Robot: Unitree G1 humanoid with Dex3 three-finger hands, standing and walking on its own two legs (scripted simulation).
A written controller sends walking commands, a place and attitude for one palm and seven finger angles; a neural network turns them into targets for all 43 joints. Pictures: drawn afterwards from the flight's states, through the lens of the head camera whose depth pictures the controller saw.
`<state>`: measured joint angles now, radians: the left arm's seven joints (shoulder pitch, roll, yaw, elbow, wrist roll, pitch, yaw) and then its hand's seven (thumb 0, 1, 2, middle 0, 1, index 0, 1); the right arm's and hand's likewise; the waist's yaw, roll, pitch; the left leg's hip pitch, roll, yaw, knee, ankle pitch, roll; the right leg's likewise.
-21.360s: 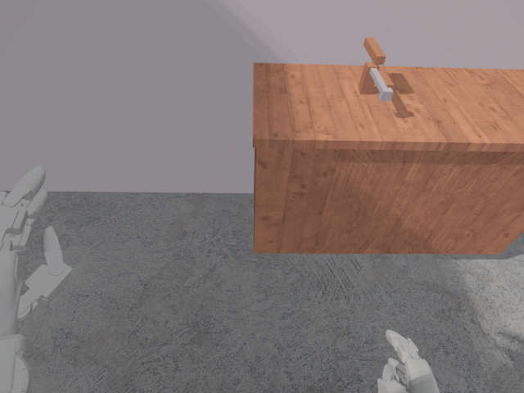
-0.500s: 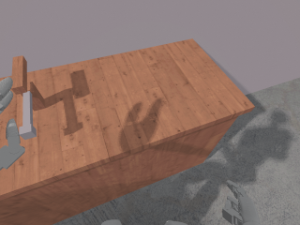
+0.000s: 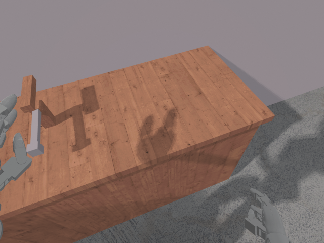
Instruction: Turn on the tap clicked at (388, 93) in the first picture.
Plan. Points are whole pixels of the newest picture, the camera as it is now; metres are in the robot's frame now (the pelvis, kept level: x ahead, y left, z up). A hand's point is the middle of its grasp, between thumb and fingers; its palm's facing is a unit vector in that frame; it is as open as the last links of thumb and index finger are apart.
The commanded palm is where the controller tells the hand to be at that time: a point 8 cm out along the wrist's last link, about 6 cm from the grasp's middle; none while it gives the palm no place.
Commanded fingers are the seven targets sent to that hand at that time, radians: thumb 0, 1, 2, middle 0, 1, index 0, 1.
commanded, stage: come to a stop and stand still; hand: left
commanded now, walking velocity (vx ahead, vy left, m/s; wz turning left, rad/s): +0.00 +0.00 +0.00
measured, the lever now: (35, 149) +0.32 +0.37 +0.03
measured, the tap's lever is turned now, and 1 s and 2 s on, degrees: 0 0 0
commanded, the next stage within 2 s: look again from close up in 1.66 s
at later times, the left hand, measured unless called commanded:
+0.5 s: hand out of the picture +0.15 +0.33 +0.20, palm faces +0.45 -0.84 -0.30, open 7.4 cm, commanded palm +0.09 +0.35 +0.18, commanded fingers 0.00 0.90 0.90 -0.20 -0.30 -0.20 -0.30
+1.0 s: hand out of the picture +0.06 +0.40 +0.17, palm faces +0.46 -0.84 -0.28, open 7.4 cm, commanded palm +0.01 +0.43 +0.18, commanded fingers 0.00 0.90 0.90 -0.20 -0.30 -0.20 -0.30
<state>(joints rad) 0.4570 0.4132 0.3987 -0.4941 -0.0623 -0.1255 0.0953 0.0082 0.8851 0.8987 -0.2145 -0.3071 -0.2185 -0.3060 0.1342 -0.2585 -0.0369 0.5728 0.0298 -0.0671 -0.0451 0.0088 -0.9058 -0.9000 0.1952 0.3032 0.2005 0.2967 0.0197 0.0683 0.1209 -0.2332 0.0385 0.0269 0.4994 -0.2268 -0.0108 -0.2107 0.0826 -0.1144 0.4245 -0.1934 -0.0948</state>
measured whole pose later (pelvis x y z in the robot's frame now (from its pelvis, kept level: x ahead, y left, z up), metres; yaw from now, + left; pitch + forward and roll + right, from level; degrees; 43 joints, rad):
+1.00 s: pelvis -0.14 +0.14 -0.01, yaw +2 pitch -5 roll -3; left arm 0.34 0.37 0.36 -0.53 -0.02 -0.20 0.09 0.01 0.89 0.90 -0.21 -0.31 -0.21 -0.31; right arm 0.17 -0.19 -0.01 0.58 0.01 -0.12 0.03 0.01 -0.90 -0.90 0.20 0.30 0.20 0.30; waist 0.07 -0.06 0.08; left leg -0.49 -0.08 -0.02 1.09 -0.44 -0.04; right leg -0.26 0.00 -0.02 0.54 -0.16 -0.04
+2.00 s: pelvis -0.17 +0.20 +0.00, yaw -3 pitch -1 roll -1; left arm 0.48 0.33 0.35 -0.47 -0.05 -0.17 0.12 0.01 0.89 0.90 -0.21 -0.31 -0.21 -0.31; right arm 0.21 -0.19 0.02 0.60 0.01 -0.10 -0.02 0.01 -0.90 -0.90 0.20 0.30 0.20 0.30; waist 0.02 0.02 0.05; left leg -0.26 -0.01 -0.01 0.52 -0.24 0.02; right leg -0.16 0.05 -0.07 0.47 -0.29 -0.06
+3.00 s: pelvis -0.08 +0.09 -0.02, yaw +3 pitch -4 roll -2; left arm 0.41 0.37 0.39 -0.51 -0.04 -0.16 0.12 0.01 0.89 0.90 -0.21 -0.31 -0.22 -0.31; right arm 0.18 -0.20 -0.01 0.65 0.02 -0.03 -0.01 0.01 -0.90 -0.90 0.20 0.30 0.20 0.30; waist 0.04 0.02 0.12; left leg -0.40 0.06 -0.03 1.15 -0.52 0.02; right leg -0.36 0.00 -0.13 0.64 -0.21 -0.06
